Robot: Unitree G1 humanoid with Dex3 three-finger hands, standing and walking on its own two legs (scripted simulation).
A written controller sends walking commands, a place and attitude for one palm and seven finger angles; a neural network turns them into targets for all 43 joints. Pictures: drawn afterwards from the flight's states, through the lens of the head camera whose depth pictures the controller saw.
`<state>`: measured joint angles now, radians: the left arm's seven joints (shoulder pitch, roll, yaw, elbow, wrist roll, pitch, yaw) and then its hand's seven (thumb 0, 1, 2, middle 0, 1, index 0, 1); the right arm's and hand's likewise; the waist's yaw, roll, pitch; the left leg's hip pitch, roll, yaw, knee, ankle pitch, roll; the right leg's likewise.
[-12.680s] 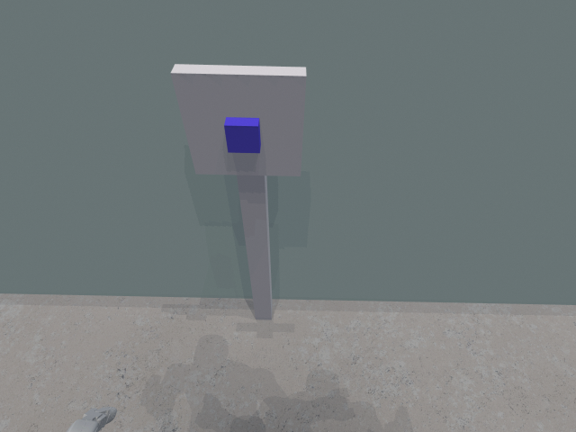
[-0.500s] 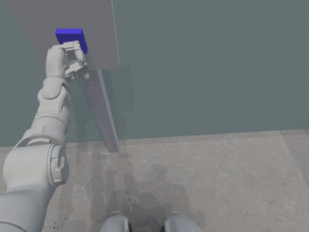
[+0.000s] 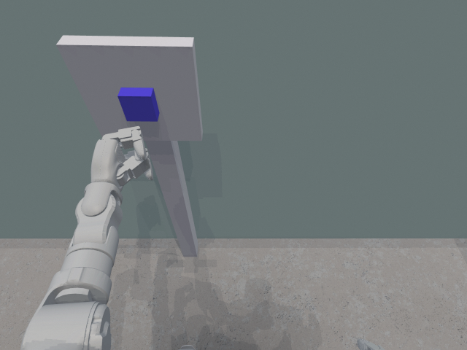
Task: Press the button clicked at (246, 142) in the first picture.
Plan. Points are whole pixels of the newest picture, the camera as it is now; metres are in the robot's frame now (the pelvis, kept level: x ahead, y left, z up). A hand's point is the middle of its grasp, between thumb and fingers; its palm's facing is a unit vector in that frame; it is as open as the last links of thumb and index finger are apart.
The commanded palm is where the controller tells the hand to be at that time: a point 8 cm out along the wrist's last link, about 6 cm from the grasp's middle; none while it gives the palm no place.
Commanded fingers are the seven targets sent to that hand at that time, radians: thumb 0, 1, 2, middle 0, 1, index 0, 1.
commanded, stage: pull the fist back off the button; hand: left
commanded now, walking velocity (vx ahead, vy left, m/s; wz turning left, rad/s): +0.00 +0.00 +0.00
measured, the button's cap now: (140, 103) +0.52 +0.18 +0.13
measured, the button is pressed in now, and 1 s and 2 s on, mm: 0 0 0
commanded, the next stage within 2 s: draw the hand back to the body in 0.16 s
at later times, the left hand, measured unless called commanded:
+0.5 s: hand (126, 178) +0.36 +0.17 +0.12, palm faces +0.00 -1.00 -0.02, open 3.1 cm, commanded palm +0.32 +0.22 +0.12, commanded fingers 0.00 0.90 0.90 -1.30 -1.50 -1.30 -1.50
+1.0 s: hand (62, 240) +0.24 +0.21 +0.15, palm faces +0.25 -0.94 -0.23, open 3.1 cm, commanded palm +0.20 +0.26 +0.17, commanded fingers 0.00 0.90 0.90 -1.30 -1.50 -1.30 -1.50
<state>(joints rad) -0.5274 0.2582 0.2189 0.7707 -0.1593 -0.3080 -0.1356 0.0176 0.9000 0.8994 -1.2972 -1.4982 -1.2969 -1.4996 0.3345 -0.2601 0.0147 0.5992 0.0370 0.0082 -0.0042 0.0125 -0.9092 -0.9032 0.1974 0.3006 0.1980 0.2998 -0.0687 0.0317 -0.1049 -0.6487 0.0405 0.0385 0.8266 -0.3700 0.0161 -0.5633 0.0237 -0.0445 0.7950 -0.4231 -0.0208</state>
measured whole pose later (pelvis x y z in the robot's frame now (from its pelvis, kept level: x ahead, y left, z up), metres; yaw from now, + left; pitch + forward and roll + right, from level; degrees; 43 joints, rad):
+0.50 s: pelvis +0.00 -0.01 +0.01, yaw +1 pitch +6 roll +0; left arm -0.27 0.27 0.21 0.48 -0.23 -0.21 -0.21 0.02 0.90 0.90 -1.30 -1.50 -1.30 -1.50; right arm 0.29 -0.26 0.03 0.58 0.06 0.00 -0.04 0.01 -0.91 -0.90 0.20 0.30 0.20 0.30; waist -0.03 0.04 -0.10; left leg -0.51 0.03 0.03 0.74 -0.34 0.00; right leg -0.43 0.02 -0.05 0.73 -0.41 -0.03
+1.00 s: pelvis -0.01 +0.00 +0.04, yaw +2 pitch -3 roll -1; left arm 0.18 0.28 0.13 -0.11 -0.10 -0.07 0.04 0.02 0.90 0.90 -1.30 -1.50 -1.30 -1.50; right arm 0.16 -0.23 0.07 0.59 0.03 -0.06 -0.09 0.02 -0.91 -0.90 0.20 0.30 0.20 0.30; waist 0.04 0.04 0.00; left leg -0.23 0.01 0.03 0.49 -0.22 0.02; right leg -0.14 0.01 -0.05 0.47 -0.28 -0.02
